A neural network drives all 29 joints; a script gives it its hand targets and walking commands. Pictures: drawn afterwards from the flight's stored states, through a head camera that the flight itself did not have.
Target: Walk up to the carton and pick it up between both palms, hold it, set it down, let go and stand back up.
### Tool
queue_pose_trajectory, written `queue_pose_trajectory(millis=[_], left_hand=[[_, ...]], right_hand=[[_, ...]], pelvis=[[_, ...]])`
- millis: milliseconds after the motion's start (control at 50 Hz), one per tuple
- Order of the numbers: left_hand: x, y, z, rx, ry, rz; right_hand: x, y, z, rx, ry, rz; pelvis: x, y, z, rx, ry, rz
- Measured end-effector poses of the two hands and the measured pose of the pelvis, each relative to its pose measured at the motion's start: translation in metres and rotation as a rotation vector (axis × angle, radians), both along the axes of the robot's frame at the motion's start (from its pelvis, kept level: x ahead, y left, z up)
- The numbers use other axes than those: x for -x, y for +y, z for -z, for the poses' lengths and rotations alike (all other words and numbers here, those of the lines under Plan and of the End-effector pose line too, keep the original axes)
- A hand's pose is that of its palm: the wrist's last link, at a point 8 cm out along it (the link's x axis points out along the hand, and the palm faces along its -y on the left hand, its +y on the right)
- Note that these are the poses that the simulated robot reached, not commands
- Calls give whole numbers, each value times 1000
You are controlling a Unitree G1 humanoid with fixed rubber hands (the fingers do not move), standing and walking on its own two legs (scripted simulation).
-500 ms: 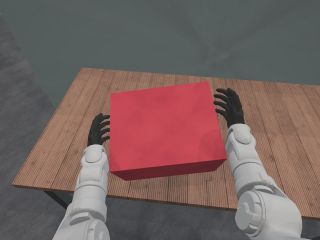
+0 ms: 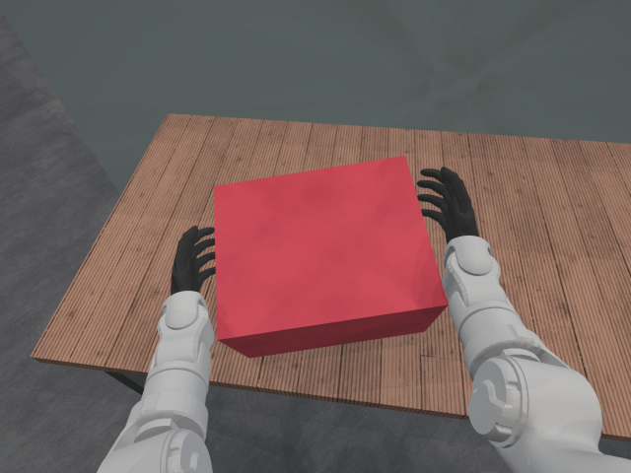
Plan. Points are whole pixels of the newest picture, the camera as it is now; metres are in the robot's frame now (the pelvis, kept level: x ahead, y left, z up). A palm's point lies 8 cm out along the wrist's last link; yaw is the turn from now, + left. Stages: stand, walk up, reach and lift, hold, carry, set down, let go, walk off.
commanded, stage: set down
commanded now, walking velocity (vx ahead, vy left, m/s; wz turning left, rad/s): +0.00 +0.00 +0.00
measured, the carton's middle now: (323, 262) +0.43 +0.06 -0.03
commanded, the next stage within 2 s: none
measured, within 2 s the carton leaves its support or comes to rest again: rests again in 0.76 s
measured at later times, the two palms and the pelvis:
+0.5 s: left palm (195, 286) +0.35 +0.22 +0.00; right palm (459, 233) +0.45 -0.13 +0.04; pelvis -0.01 +0.00 +0.00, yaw -2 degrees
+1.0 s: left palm (200, 284) +0.36 +0.22 -0.02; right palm (456, 232) +0.47 -0.13 +0.02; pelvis +0.00 +0.00 -0.01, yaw -2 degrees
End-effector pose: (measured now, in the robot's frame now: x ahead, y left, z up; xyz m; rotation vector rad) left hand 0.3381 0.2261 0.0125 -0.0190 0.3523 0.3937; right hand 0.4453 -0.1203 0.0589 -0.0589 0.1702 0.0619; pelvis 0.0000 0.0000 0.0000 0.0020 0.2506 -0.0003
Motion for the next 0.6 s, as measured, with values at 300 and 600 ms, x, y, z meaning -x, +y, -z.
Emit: queue_pose_trajectory(millis=[300,600], left_hand=[[-2,-5,6,21,-68,-6],[-12,-4,15,19,-69,5]], right_hand=[[-3,-8,14,11,2,3],[-13,-10,27,31,46,-7]], pelvis=[[18,-2,3,1,78,32],[9,0,5,-1,134,27]])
